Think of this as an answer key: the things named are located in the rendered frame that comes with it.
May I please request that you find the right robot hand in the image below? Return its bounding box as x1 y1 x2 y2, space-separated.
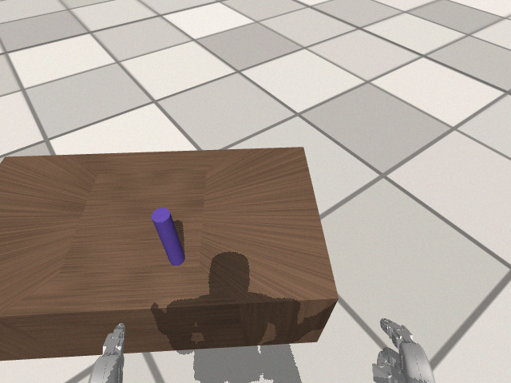
372 318 435 383

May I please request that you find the left robot hand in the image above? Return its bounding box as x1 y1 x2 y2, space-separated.
88 323 125 383

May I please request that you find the can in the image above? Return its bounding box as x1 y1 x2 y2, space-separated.
152 207 185 266

